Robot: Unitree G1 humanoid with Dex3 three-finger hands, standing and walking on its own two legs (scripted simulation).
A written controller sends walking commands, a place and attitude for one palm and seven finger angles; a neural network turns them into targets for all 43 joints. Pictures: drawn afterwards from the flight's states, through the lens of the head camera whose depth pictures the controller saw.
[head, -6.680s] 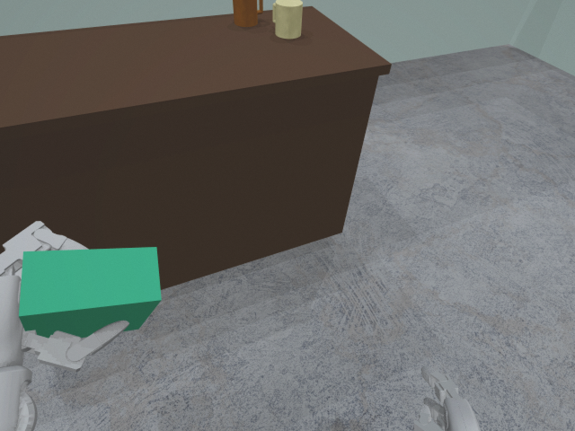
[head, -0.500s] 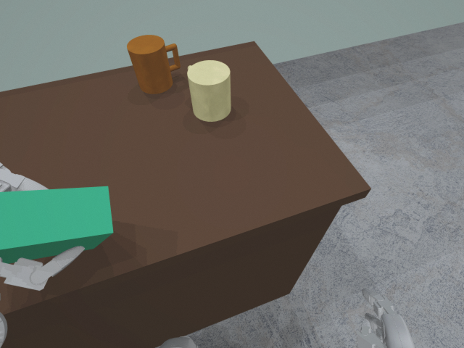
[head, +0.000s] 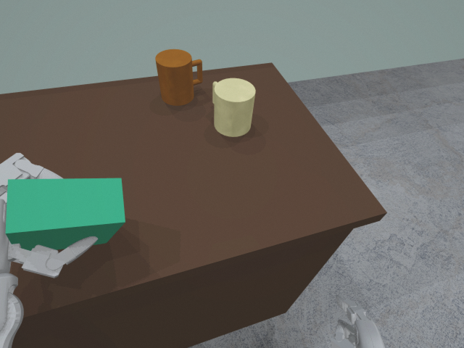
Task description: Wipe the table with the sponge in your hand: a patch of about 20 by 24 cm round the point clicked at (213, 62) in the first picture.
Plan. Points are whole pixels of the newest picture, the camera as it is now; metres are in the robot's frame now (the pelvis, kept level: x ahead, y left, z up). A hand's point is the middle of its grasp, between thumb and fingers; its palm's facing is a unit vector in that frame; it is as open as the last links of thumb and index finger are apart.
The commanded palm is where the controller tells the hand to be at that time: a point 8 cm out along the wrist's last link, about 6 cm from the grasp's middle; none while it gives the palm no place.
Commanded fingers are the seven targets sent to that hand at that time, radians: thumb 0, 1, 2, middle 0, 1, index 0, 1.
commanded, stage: come to a stop and stand still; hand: left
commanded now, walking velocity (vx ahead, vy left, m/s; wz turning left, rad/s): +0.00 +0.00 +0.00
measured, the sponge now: (82, 216) +0.24 +0.23 +0.15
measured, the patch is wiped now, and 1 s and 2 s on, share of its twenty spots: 0.00 0.00 0.00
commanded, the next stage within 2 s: look again from close up in 0.82 s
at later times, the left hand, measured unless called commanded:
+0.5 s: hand (4, 216) +0.22 +0.31 +0.16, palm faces +0.45 -0.83 -0.33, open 9.8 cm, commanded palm +0.16 +0.32 +0.18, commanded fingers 0.00 0.10 1.30 -1.20 -1.60 -1.20 -1.60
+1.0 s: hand (19, 220) +0.21 +0.29 +0.17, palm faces +0.39 -0.85 -0.35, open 9.8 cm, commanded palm +0.16 +0.32 +0.18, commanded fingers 0.00 0.10 1.30 -1.20 -1.60 -1.20 -1.60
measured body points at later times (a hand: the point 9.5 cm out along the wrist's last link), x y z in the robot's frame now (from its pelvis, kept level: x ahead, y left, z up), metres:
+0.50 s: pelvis -0.01 +0.05 +0.00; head +0.00 +0.07 +0.45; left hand +0.19 +0.35 +0.18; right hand +0.16 -0.17 -0.07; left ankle +0.00 +0.12 -0.73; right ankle +0.02 -0.10 -0.73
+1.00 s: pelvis +0.00 +0.04 +0.00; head +0.02 +0.07 +0.45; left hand +0.19 +0.33 +0.19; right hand +0.18 -0.18 -0.06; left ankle +0.00 +0.12 -0.73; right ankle +0.02 -0.10 -0.73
